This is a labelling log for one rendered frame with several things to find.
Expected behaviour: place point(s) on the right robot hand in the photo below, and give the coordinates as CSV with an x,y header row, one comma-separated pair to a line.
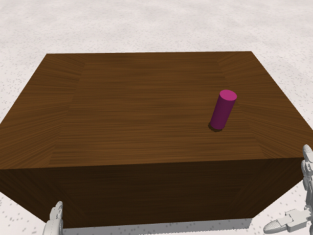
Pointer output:
x,y
295,219

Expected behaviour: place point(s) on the can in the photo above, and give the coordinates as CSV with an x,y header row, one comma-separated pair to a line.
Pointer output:
x,y
222,109

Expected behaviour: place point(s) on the left robot hand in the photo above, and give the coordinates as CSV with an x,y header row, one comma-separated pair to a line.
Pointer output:
x,y
54,226

